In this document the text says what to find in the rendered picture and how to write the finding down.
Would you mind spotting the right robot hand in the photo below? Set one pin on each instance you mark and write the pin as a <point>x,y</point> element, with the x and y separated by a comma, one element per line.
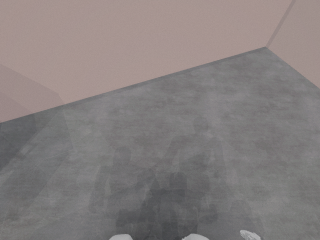
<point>249,235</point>

